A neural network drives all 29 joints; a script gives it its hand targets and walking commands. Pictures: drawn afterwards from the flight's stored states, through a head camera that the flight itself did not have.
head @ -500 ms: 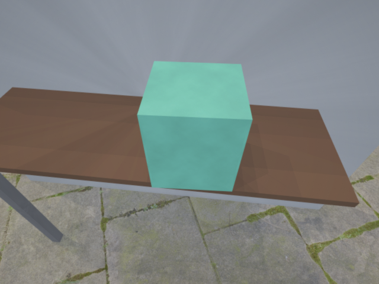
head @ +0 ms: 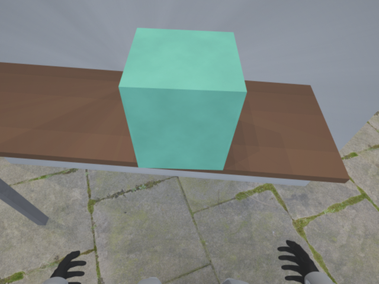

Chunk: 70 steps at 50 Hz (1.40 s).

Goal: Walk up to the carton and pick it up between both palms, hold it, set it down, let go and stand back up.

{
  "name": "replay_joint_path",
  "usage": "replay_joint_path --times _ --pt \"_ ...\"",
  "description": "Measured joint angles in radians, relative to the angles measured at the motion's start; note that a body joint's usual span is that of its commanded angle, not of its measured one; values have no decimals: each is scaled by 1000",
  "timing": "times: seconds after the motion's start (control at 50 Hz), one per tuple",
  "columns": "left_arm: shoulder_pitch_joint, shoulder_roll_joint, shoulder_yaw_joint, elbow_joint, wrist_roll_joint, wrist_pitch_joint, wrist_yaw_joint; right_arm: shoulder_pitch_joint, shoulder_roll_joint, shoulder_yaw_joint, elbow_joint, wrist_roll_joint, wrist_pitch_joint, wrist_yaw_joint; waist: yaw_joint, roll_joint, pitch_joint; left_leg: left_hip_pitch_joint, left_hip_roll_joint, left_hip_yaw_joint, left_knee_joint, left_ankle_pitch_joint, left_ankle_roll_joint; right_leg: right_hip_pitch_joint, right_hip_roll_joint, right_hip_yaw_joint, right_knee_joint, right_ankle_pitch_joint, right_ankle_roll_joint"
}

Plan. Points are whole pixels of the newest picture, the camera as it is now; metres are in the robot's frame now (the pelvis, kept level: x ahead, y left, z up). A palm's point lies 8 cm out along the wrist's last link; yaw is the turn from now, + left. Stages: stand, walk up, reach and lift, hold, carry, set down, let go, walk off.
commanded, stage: reach and lift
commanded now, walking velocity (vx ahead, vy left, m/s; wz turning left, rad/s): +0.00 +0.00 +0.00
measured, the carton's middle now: (183, 104) +0.49 +0.03 +0.10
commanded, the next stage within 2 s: none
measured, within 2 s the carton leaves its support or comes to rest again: neither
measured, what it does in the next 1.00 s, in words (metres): stands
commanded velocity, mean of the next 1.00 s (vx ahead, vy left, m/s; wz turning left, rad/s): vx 0.00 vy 0.00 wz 0.00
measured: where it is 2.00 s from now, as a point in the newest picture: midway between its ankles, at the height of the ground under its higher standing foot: outside the picture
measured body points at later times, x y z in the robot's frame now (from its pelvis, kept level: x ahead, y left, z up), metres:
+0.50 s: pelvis +0.04 -0.02 +0.03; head +0.05 +0.00 +0.48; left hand +0.20 +0.25 -0.05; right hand +0.21 -0.23 -0.05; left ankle +0.03 +0.12 -0.71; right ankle +0.03 -0.13 -0.71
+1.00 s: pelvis +0.05 +0.01 +0.04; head +0.04 +0.02 +0.49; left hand +0.22 +0.25 +0.00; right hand +0.22 -0.21 +0.01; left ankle +0.03 +0.12 -0.71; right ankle +0.03 -0.13 -0.71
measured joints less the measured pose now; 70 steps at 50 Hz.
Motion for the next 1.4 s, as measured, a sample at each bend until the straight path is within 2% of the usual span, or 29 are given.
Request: replay_joint_path --times 0.02,0.08,0.2,0.34,0.5,0.68,0.88,1.0,1.14,1.4 --pt "-21 -10 12 -45 12 24 -3 -27 -3 11 -8 15 -4 4 -3 8 17 18 13 -1 -6 31 -9 20 13 0 -9 8 2" --pt "-42 -54 44 -126 49 45 -16 -37 -6 55 -48 62 -12 -4 -7 5 47 115 31 10 -65 20 -18 114 33 8 -81 30 -11" --pt "26 -103 82 -120 82 22 -34 91 -13 102 -184 75 9 -36 4 -26 9 251 28 35 -255 85 -24 220 36 26 -223 79 -21" --pt "81 -72 95 -141 48 -60 -40 181 53 91 -300 60 9 -77 28 -34 4 288 31 41 -333 113 -32 247 42 28 -280 96 -26" --pt "143 -64 76 -216 3 -131 -51 231 100 102 -385 61 -34 -110 24 -11 11 342 27 46 -400 132 -29 308 41 32 -367 126 -16" --pt "192 -97 45 -275 -32 -199 -42 282 71 85 -451 87 -57 -101 35 1 -23 377 15 61 -448 141 -13 353 33 44 -443 156 0" --pt "239 -118 27 -399 -48 -213 -30 338 78 80 -578 132 -32 -100 46 -1 -41 413 9 71 -476 147 -4 399 28 53 -501 181 9" --pt "268 -110 34 -458 -62 -242 -39 391 102 75 -691 144 -9 -113 56 4 -44 415 6 83 -486 154 1 392 25 65 -500 187 12" --pt "273 -82 26 -497 -115 -290 -43 422 130 62 -797 147 6 -128 68 14 -46 384 5 91 -482 164 3 354 25 73 -486 195 11" --pt "148 -62 15 -494 -184 -322 -54 320 159 80 -863 177 43 -176 69 13 -67 350 3 81 -470 172 2 316 22 65 -458 190 8"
